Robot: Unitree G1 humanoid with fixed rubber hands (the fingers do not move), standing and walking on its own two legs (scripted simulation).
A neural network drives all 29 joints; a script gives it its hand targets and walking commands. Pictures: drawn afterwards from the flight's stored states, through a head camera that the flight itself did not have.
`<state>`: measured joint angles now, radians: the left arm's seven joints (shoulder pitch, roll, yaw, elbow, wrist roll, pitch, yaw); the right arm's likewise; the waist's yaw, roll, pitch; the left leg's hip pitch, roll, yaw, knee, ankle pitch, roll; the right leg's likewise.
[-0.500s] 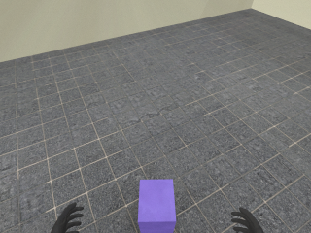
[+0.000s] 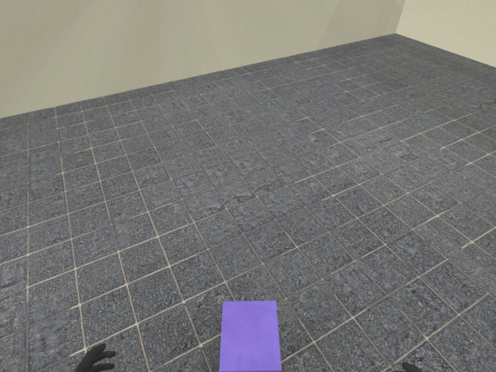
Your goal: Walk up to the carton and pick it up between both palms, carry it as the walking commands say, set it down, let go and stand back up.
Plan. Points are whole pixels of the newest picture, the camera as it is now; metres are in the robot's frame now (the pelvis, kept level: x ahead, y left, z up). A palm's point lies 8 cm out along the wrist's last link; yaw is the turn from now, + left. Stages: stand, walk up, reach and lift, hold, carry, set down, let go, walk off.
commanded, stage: stand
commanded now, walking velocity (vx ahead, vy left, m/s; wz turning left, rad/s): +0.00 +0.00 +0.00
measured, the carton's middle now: (250, 348) +0.39 +0.00 -0.64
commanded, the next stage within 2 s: none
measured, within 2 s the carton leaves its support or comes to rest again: neither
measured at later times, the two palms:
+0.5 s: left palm out of the picture +0.10 +0.28 -0.09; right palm out of the picture +0.06 -0.29 -0.11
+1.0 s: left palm out of the picture +0.05 +0.29 -0.10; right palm out of the picture +0.02 -0.29 -0.12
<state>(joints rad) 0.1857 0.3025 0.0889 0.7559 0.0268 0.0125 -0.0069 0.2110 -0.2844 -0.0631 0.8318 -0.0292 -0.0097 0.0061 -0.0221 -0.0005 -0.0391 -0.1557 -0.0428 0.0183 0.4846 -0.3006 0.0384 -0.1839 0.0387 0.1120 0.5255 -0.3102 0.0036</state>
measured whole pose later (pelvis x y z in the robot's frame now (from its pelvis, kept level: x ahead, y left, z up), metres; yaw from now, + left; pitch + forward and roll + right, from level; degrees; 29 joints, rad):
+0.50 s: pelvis -0.02 -0.01 +0.00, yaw +0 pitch -2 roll +1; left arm 0.19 0.31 0.09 0.88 0.03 0.00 0.00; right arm 0.21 -0.30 -0.06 0.96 -0.03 -0.02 0.00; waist -0.02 -0.01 -0.04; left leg -0.16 -0.04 0.02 0.46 -0.26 0.04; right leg -0.19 0.04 0.11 0.52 -0.28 0.00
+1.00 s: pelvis -0.04 -0.01 +0.00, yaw +0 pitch -3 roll +1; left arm 0.19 0.33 0.09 0.99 0.03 -0.01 0.00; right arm 0.21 -0.30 -0.06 1.05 -0.03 -0.03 0.00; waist -0.02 -0.01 -0.04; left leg -0.16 -0.04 0.02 0.42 -0.22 0.04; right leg -0.20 0.04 0.11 0.50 -0.24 0.00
